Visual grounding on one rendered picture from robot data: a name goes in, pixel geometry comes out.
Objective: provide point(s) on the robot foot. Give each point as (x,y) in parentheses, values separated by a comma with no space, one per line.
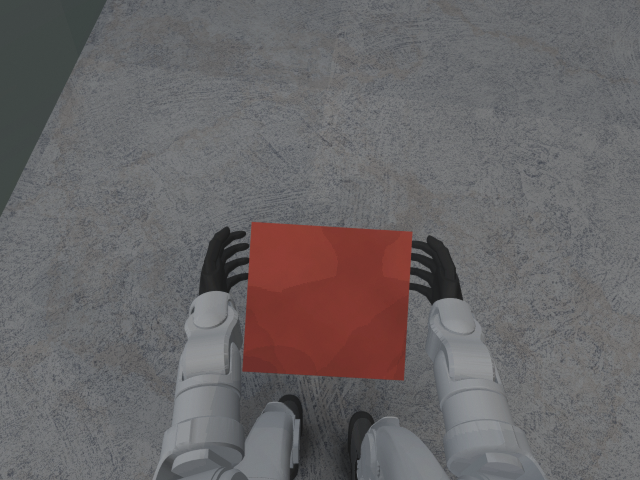
(295,405)
(359,424)

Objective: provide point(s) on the carton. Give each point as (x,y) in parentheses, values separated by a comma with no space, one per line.
(327,301)

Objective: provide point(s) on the robot left foot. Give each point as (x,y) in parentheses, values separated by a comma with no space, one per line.
(295,405)

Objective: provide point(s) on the left robot forearm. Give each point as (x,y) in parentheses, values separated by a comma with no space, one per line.
(206,432)

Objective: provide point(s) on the robot right hand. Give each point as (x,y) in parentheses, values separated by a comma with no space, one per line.
(443,280)

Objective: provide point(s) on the right robot forearm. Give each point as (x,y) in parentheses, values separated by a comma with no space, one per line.
(481,435)

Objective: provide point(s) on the robot right foot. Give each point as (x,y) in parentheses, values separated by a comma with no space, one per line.
(359,424)

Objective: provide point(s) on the robot left hand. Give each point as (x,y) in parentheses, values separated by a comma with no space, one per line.
(215,270)

